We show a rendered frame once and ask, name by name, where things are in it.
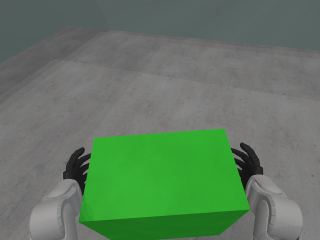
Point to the right robot hand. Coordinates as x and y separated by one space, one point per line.
250 166

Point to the robot left forearm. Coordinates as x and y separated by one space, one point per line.
54 217

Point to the left robot hand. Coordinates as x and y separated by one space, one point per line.
75 171

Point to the carton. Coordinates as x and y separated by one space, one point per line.
162 186

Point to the robot right forearm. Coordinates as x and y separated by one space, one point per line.
276 216

